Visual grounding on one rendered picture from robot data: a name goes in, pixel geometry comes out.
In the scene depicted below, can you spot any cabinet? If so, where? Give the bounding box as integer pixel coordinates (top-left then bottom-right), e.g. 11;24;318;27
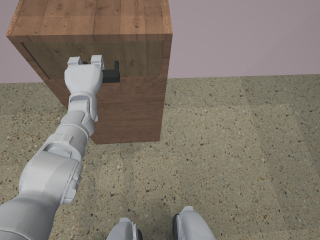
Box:
6;0;173;145

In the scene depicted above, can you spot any robot right thigh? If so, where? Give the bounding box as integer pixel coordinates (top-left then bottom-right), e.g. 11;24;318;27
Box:
176;210;217;240

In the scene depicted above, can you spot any robot left upper arm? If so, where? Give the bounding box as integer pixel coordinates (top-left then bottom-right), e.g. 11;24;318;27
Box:
0;150;83;240

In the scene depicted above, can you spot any right robot shin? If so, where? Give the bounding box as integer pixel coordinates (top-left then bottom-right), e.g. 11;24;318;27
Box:
177;206;193;240

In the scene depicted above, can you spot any robot left hand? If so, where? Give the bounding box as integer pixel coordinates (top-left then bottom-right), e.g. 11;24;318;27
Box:
64;54;105;122

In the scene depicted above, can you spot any drawer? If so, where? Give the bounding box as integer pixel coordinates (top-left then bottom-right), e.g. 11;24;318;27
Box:
23;40;162;80

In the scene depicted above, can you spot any robot left forearm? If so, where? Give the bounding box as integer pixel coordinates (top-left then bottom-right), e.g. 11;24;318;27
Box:
18;91;97;193

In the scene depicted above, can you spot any handle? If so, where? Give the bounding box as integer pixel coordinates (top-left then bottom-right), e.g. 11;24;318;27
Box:
83;61;120;83

